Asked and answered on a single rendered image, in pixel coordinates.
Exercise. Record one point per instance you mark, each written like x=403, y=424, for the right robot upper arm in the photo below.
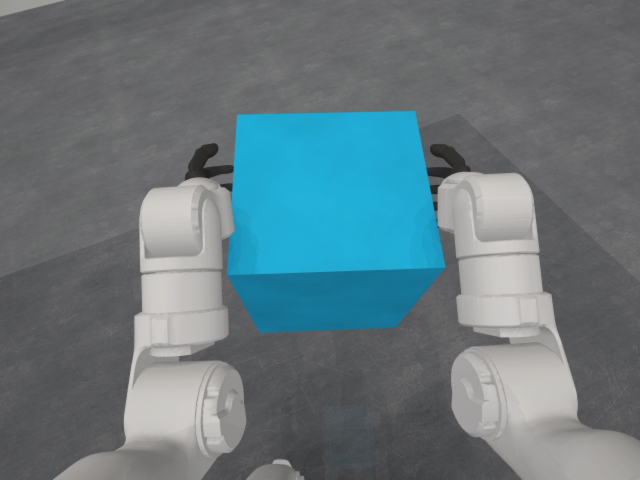
x=520, y=399

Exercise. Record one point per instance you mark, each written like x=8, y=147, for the robot left forearm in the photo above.
x=181, y=231

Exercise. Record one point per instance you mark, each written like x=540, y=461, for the robot left shin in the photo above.
x=282, y=461

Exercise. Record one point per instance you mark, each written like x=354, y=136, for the robot right hand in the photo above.
x=456, y=161

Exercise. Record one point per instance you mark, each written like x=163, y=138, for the robot right forearm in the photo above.
x=492, y=217

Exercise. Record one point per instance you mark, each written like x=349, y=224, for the carton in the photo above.
x=335, y=227

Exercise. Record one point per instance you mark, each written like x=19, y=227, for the left robot upper arm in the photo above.
x=180, y=417

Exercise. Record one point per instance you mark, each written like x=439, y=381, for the robot left hand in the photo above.
x=200, y=158

